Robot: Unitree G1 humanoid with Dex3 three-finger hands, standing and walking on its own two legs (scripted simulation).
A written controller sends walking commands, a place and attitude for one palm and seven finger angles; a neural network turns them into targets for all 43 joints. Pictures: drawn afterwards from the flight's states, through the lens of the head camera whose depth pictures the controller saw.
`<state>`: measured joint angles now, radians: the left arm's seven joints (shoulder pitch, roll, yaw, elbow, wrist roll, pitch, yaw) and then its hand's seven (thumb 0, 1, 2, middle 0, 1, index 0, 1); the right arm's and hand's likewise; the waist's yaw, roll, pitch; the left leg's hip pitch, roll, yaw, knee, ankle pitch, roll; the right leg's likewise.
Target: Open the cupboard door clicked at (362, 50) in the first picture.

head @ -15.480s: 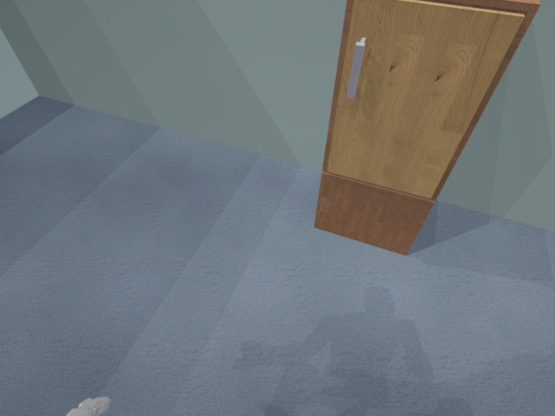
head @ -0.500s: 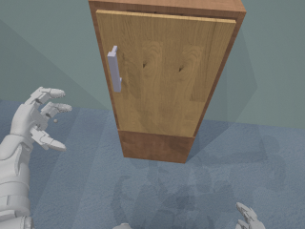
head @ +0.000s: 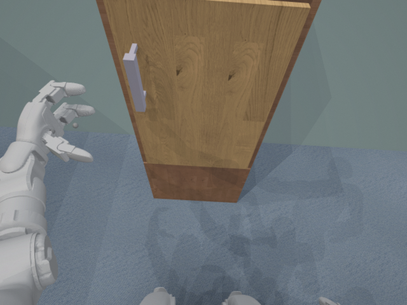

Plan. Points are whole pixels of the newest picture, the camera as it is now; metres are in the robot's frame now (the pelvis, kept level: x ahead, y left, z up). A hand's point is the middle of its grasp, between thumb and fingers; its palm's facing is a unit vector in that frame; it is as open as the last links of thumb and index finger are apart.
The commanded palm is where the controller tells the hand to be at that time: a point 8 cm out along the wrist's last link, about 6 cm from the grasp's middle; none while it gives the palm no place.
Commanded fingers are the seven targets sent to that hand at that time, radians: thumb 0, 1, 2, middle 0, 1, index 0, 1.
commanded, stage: move the hooked fingers beside the handle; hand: left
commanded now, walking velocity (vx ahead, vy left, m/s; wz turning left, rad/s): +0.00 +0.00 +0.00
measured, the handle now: (137, 79) +0.58 +0.14 +0.08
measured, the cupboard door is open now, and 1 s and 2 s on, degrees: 0 0 0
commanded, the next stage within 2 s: slide the fingers in behind the handle in 1.46 s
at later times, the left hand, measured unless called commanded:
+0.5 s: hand (100, 95) +0.51 +0.21 +0.09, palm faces -0.07 -1.00 +0.00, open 14.0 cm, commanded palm +0.50 +0.26 +0.09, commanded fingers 0.00 -0.50 0.30 -0.30 -1.20 -0.30 -1.20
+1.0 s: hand (107, 87) +0.55 +0.21 +0.08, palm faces -0.05 -1.00 +0.00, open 14.0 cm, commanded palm +0.53 +0.25 +0.08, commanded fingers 0.00 -0.50 0.30 -0.30 -1.20 -0.30 -1.20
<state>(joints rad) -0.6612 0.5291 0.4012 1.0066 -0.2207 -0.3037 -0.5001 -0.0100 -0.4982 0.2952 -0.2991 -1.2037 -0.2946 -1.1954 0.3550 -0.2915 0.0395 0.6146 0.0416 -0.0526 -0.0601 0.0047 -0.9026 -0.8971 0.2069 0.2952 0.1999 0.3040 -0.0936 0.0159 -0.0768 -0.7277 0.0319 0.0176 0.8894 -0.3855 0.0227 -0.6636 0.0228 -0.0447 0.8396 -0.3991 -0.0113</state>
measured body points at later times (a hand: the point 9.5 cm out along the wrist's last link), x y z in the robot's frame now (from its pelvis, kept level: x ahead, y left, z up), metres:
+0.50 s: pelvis +0.00 +0.00 -0.01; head +0.12 +0.02 +0.42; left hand +0.51 +0.26 +0.10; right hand -0.01 -0.27 -0.12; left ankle +0.03 +0.10 -0.69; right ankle +0.01 -0.12 -0.69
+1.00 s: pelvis +0.02 +0.00 -0.01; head +0.16 +0.02 +0.41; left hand +0.55 +0.26 +0.09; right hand -0.03 -0.26 -0.11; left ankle +0.03 +0.10 -0.69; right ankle +0.01 -0.12 -0.69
